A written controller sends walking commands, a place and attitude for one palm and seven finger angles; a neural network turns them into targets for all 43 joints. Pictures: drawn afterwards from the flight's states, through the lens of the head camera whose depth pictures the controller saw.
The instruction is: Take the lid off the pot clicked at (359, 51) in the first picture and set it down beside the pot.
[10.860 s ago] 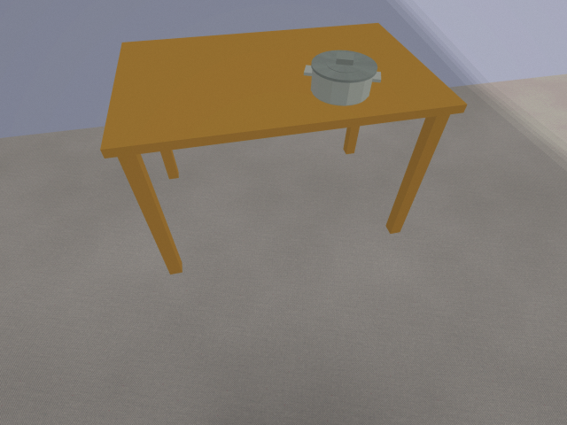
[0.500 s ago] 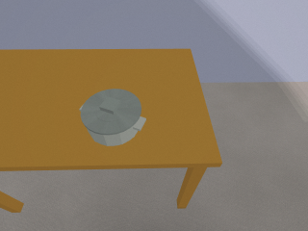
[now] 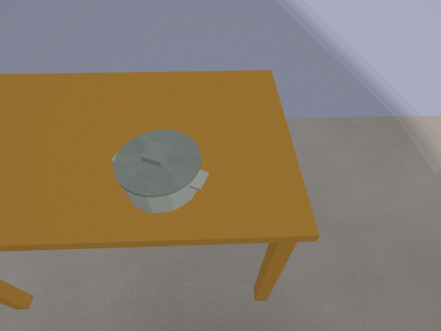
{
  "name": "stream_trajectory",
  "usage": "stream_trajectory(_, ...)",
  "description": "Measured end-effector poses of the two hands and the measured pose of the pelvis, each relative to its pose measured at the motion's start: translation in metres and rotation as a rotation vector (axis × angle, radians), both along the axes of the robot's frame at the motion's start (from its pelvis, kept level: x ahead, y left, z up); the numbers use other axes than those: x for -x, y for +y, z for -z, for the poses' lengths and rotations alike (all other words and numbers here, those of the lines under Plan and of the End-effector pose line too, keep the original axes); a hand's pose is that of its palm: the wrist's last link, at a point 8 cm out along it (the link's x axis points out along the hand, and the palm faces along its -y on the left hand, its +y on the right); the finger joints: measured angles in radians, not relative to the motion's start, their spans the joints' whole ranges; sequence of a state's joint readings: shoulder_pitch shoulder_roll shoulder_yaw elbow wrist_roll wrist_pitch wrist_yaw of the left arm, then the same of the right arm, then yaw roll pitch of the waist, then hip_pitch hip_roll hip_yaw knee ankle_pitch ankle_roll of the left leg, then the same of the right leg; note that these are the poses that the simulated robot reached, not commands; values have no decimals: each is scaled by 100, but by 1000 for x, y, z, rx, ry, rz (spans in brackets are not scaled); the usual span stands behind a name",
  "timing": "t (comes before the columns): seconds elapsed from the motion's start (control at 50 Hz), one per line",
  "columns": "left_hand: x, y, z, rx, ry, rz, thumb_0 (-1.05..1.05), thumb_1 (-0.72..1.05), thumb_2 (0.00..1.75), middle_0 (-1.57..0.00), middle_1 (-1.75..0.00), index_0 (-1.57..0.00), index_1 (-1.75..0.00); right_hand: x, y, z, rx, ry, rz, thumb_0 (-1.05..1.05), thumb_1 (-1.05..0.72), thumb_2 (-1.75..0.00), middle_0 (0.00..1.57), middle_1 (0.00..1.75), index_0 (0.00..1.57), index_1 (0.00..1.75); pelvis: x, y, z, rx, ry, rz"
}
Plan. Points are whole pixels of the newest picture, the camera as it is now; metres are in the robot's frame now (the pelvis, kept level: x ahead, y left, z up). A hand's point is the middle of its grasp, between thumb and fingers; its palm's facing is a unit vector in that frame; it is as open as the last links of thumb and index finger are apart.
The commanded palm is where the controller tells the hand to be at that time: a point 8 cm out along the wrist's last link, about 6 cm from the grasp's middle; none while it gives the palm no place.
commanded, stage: come to a stop and stand still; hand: left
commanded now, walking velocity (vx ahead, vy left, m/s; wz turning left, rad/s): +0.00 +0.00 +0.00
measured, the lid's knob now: (156, 153) +0.48 +0.18 +0.02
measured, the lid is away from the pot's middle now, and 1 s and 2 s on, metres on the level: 0.00 0.00 0.00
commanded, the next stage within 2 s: look again from close up in 0.46 s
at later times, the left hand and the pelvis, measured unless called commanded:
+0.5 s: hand out of the picture +0.07 +0.19 -0.16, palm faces +0.03 -0.97 -0.24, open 7.4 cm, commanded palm none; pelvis +0.01 +0.00 +0.00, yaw +0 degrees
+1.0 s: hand out of the picture +0.01 +0.17 -0.16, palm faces +0.03 -0.97 -0.22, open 7.4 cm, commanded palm none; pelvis +0.01 +0.00 +0.01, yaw -1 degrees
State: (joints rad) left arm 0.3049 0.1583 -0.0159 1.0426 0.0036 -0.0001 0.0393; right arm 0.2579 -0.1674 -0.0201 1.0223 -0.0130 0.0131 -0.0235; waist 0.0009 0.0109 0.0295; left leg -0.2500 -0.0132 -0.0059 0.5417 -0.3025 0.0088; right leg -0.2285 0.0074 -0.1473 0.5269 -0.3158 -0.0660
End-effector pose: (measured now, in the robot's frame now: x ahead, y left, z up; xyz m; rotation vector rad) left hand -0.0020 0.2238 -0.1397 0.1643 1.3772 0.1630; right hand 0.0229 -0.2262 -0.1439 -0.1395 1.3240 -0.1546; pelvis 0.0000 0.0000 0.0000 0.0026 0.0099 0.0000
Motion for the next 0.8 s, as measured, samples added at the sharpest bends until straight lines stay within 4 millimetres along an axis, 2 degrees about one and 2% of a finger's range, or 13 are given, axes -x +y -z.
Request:
stream_trajectory(0.24,-54,9,-7,-35,-116,5,0,91,90,-20,-30,-20,-30,-22,3,5,-4,-15,-21,0,-93,-90,20,30,20,30,-13,4,1,0,-9,-2)
stream_trajectory(0.38,-67,11,-10,-36,-146,17,0,91,90,-20,-29,-20,-30,-31,4,3,-5,-29,-29,0,-93,-90,20,30,20,30,-14,5,-1,-5,-18,-1)
stream_trajectory(0.52,-60,9,-10,-27,-128,17,0,90,90,-20,-29,-20,-30,-30,3,1,-5,-25,-34,0,-92,-90,20,30,20,30,-13,4,-2,-7,-22,1)
stream_trajectory(0.8,-20,6,-9,-24,-36,-4,0,91,90,-20,-29,-20,-30,-5,3,2,-14,35,-27,0,-92,-90,20,30,20,30,-10,1,-5,-10,-27,5)
